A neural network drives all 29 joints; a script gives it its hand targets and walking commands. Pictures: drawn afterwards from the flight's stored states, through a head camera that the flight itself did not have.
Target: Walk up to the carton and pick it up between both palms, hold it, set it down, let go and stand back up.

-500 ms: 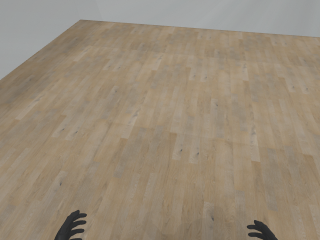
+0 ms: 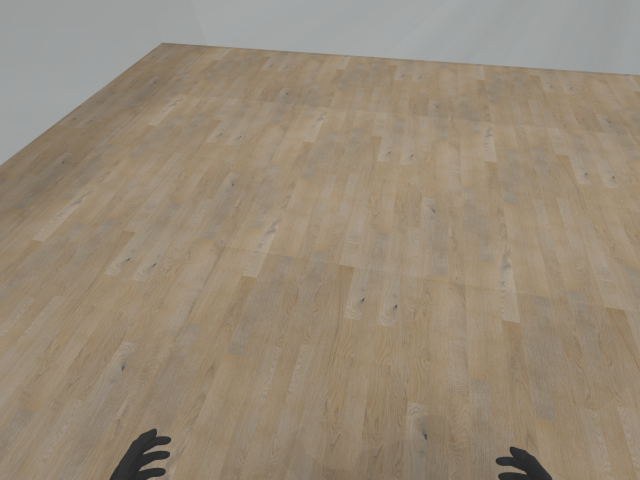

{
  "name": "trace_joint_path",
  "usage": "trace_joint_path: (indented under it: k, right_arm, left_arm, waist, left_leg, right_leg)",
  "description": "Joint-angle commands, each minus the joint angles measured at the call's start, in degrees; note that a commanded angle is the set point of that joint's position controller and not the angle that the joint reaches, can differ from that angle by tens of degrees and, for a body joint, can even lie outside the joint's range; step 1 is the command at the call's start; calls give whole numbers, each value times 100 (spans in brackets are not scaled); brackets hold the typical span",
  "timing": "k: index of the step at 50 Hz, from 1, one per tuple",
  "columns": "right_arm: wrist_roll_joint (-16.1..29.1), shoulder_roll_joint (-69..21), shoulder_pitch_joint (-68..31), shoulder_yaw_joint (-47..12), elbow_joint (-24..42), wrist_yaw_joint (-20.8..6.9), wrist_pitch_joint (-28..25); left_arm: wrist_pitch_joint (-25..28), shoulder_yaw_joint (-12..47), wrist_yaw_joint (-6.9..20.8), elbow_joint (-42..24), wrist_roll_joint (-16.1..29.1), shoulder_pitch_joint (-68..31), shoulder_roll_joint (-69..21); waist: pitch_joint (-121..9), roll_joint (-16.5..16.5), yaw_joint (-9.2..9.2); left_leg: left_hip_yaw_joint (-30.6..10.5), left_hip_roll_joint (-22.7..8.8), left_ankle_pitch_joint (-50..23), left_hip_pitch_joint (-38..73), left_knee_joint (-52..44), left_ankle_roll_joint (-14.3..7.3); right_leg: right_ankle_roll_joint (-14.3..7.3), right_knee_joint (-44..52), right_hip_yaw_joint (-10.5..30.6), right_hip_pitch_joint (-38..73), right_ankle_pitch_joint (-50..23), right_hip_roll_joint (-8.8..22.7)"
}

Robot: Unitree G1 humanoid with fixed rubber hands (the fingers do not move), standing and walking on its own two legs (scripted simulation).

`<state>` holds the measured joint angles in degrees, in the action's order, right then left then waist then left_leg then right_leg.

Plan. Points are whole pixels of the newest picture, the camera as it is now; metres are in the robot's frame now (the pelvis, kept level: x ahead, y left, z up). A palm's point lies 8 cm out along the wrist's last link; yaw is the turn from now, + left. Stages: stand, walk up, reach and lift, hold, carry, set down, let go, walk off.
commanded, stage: walk up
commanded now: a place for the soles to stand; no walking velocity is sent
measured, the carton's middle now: out of the picture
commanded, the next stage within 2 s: none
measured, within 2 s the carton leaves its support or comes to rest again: neither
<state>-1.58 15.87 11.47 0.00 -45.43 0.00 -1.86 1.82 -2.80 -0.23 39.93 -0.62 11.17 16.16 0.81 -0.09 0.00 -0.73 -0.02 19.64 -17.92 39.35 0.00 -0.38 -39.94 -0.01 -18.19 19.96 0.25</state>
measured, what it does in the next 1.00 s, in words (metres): steps to the right, turning right: right foot, then left foot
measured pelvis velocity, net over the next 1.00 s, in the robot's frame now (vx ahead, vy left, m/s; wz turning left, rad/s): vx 0.01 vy -0.15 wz -0.62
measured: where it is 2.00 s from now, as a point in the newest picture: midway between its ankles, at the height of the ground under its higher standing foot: outside the picture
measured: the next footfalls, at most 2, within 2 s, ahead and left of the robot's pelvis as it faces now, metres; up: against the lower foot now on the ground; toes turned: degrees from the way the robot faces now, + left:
right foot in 0.30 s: +0.06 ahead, -0.19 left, +0.00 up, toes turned -16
left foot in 0.68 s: +0.15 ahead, -0.03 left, +0.00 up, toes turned -22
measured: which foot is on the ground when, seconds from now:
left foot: down 0.00-0.30, up 0.32-0.66, down 0.68-1.00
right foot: down 0.00-0.04, up 0.06-0.28, down 0.30-0.72, up 0.74-1.00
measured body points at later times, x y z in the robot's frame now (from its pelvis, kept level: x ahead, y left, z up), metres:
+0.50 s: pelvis -0.01 -0.10 +0.01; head +0.01 -0.13 +0.46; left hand +0.17 +0.17 -0.08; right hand +0.01 -0.43 -0.10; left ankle +0.06 +0.05 -0.67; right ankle +0.02 -0.18 -0.72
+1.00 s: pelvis +0.01 -0.15 +0.01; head +0.03 -0.18 +0.46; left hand +0.26 +0.05 -0.09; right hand -0.09 -0.48 -0.10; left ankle +0.12 -0.01 -0.72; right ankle -0.05 -0.29 -0.71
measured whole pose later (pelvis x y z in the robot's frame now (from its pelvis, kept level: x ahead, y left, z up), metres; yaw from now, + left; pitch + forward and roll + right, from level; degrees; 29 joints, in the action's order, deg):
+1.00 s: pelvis +0.01 -0.15 +0.01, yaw -35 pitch +1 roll +2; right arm -1.6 24.8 12.1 0.3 -47.4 2.2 -3.4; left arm -3.5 -6.6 8.1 39.9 -3.0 16.5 21.6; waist 2.3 1.5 0.5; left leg 10.5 -8.7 15.7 -16.3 32.5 0.5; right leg -0.2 -44.1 3.8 -24.1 21.6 3.5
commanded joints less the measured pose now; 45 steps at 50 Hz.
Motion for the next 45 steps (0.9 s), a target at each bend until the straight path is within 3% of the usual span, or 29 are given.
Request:
trace_joint_path:
  k: [1, 2, 3, 4, 6, 8, 10, 13, 14, 15, 16, 17, 18, 20, 22, 26, 27, 30, 31, 32, 33, 35, 36, 37, 38, 39, 40, 41, 45]
  right_arm:
    - [90, 2232, 143, 827, 433, 135, -227]
    - [40, 2589, 628, 955, 314, 239, -237]
    - [23, 2820, 506, 1042, 508, 237, -235]
    - [-13, 2647, 234, 1041, 576, 293, -238]
    - [9, 2431, 476, 985, 607, 368, -279]
    - [28, 2266, 423, 979, 681, 353, -286]
    - [41, 2462, 282, 990, 707, 298, -253]
    - [-31, 2249, -633, 878, 633, 207, -206]
    - [44, 2138, -675, 838, 635, 180, -167]
    - [109, 1676, -551, 676, 678, 126, -117]
    - [127, 1467, -430, 578, 700, 154, -115]
    - [128, 1636, -509, 598, 610, 198, -106]
    - [157, 1972, -215, 660, 512, 233, -76]
    - [101, 2147, -263, 717, 435, 225, -154]
    - [95, 2067, 121, 702, 221, 258, -192]
    - [68, 2150, -4, 721, 222, 279, -115]
    - [69, 1945, 244, 684, 299, 298, -129]
    - [98, 1981, 351, 708, 109, 344, -184]
    - [1, 2095, 247, 714, 76, 370, -188]
    - [30, 2042, 671, 772, 3, 389, -212]
    - [33, 1962, 858, 758, -135, 423, -206]
    - [-57, 2330, 1094, 897, -230, 420, -205]
    - [-80, 2774, 1099, 974, -106, 397, -195]
    - [-93, 2872, 268, 1008, 176, 427, -206]
    - [-95, 2748, -300, 986, 271, 448, -260]
    - [-73, 2511, -361, 918, 253, 414, -316]
    - [-79, 2349, -262, 857, 297, 432, -341]
    - [-71, 2420, -23, 864, 197, 438, -363]
    - [-81, 2535, -49, 866, 127, 287, -339]
  left_arm:
    - [-199, -416, 357, -790, -360, -357, 1573]
    - [-286, -370, 451, -985, -399, -619, 1198]
    - [-389, -372, 478, -1054, -444, -497, 1344]
    - [-424, -513, 506, -934, -496, -302, 1564]
    - [-421, -526, 618, -990, -423, -368, 1540]
    - [-413, -533, 715, -904, -408, -116, 1440]
    - [-372, -563, 783, -1044, -389, 31, 1500]
    - [-376, -683, 773, -687, -291, 764, 1525]
    - [-355, -756, 720, -389, -295, 1385, 1825]
    - [-324, -869, 610, -326, -332, 1697, 2011]
    - [-313, -950, 524, -322, -397, 1522, 2505]
    - [-367, -903, 567, -547, -409, 1014, 2409]
    - [-412, -1018, 521, -598, -321, 699, 2619]
    - [-422, -823, 520, -726, -240, 539, 2201]
    - [-437, -834, 520, -797, -282, 498, 2055]
    - [-453, -847, 513, -824, -266, 555, 2074]
    - [-456, -866, 536, -932, -289, 503, 1964]
    - [-467, -863, 583, -884, -316, 393, 2021]
    - [-476, -808, 626, -911, -301, 404, 1915]
    - [-466, -753, 613, -931, -295, 278, 1921]
    - [-500, -685, 644, -1071, -323, -110, 1756]
    - [-473, -576, 688, -1088, -398, -384, 1458]
    - [-465, -586, 670, -925, -323, 237, 1244]
    - [-529, -720, 645, -787, -461, 304, 1736]
    - [-551, -775, 676, -683, -415, 624, 1872]
    - [-511, -748, 706, -490, -423, 704, 1978]
    - [-482, -714, 746, -460, -347, 605, 1890]
    - [-445, -723, 818, -603, -316, 362, 1762]
    - [-422, -649, 885, -564, -221, 321, 1580]
  waist:
    - [225, 138, -226]
    - [250, -1028, -403]
    - [155, -1422, -280]
    - [37, -693, -186]
    - [-59, -143, -233]
    - [-149, -394, -242]
    - [-410, -803, -224]
    - [-749, -1017, 408]
    - [-1028, -375, 782]
    - [-730, 1012, 908]
    - [-278, 2195, 711]
    - [-71, 1564, 545]
    - [73, 1490, 411]
    - [493, 1160, 317]
    - [115, 1339, 227]
    - [5, 691, 364]
    - [94, 1024, 290]
    - [110, 1091, 189]
    - [-186, 909, 275]
    - [-329, 1227, 42]
    - [-339, 961, -107]
    - [-537, 125, -329]
    - [-1127, -1979, -294]
    - [-768, -1254, -154]
    - [-479, -1199, 179]
    - [-598, -868, 187]
    - [-487, -486, 189]
    - [-455, -836, 15]
    - [-419, -1079, -84]
  left_leg:
    - [-687, -876, -311, 1115, -1092, -642]
    - [-1415, -2202, -607, 1632, -1885, -1090]
    - [-1985, -3059, -183, 1554, -2302, -1634]
    - [-1814, -3211, -620, 1749, -2139, -1852]
    - [-1412, -2880, -1707, 1582, -1687, -1652]
    - [-585, -2448, -2134, 1556, -1508, -1245]
    - [91, -2170, -1486, 1364, -1281, -1078]
    - [798, -1771, -1072, 422, -525, -717]
    - [1028, -1340, -386, -304, 345, -520]
    - [1140, -593, 456, -1331, 1579, -250]
    - [936, 66, 1727, -2699, 2419, -4]
    - [409, -73, 1812, -2781, 2349, -34]
    - [132, -227, 1529, -2401, 2440, -31]
    - [93, -190, 1080, -2142, 1888, 25]
    - [26, -232, 778, -1867, 1449, -79]
    - [-26, -180, 269, -1457, 1001, -173]
    - [-20, -210, 381, -1185, 913, -147]
    - [-156, 59, 541, -602, 185, -132]
    - [85, 197, 344, -147, -99, -143]
    - [-23, 216, -32, 237, -684, -150]
    - [284, 293, -380, 1015, -1327, -169]
    - [-362, -456, -577, 2878, -2228, -518]
    - [-2038, -2110, 311, 2898, -2266, -809]
    - [-2585, -3269, 1709, 1856, -2818, -1498]
    - [-2116, -3213, 1349, 1242, -2801, -1539]
    - [-1225, -2858, 686, 1517, -2564, -1354]
    - [-1006, -2390, 541, 1282, -2468, -1027]
    - [-672, -2193, 225, 1333, -2402, -943]
    - [10, -2027, -279, 1556, -1972, -938]
  right_leg:
    - [-592, 656, 1258, -1602, -1343, 84]
    - [-290, -320, 386, -2414, -540, -165]
    - [-74, -1403, 207, -2731, 715, 197]
    - [-112, -1776, 425, -2691, 838, 500]
    - [-152, -1517, 427, -2415, 891, 570]
    - [-125, -1256, 302, -2252, 582, 577]
    - [-96, -682, 150, -1730, 34, 570]
    - [-225, 224, -152, -159, -200, 467]
    - [-389, 652, 153, 897, -706, 267]
    - [-677, 1740, 1164, 1669, -563, 389]
    - [-894, 2122, 3054, 1750, -1008, 994]
    - [-1264, 2440, 3573, 1303, -122, 1106]
    - [-1036, 3028, 4080, 779, 1070, 1204]
    - [-1142, 2571, 3375, 504, 38, 772]
    - [-948, 2416, 2915, 747, -317, 593]
    - [-422, 2707, 2988, 762, -233, 506]
    - [-646, 2852, 3106, 263, 141, 595]
    - [-668, 2539, 3337, 66, -722, 572]
    - [-745, 2513, 3037, -48, -932, 422]
    - [-628, 2326, 3011, -272, -588, 320]
    - [-196, 2322, 2427, -689, -716, 55]
    - [652, 1569, 1099, -2421, -107, -832]
    - [314, -394, 868, -2464, 795, -823]
    - [264, -1379, 644, -2524, 841, -98]
    - [352, -2131, 728, -1953, 505, 144]
    - [271, -1801, 585, -1866, 309, 247]
    - [197, -1600, 528, -1788, 112, 162]
    - [199, -1234, 399, -1681, 120, 275]
    - [142, -742, -20, -1313, 300, 358]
